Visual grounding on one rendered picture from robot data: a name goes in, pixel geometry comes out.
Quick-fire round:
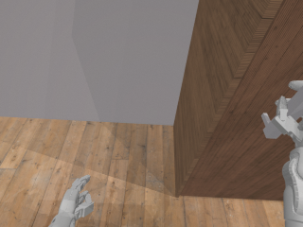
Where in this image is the robot left forearm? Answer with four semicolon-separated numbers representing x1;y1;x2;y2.
48;212;76;227

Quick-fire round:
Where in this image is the robot right forearm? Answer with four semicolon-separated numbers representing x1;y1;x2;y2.
282;147;303;227

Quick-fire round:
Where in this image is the right robot hand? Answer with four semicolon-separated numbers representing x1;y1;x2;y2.
272;80;303;148

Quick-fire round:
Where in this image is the left robot hand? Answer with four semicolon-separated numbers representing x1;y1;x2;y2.
58;175;94;220

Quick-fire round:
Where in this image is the handle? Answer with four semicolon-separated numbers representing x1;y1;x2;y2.
261;86;303;139

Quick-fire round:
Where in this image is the wardrobe door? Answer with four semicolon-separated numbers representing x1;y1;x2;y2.
180;0;303;201

